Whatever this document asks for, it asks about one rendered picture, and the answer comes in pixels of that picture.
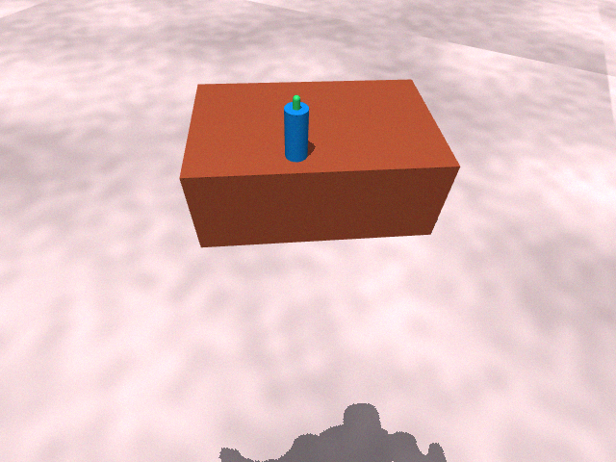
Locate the bottle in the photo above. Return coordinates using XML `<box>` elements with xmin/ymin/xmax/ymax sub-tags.
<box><xmin>284</xmin><ymin>95</ymin><xmax>309</xmax><ymax>162</ymax></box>

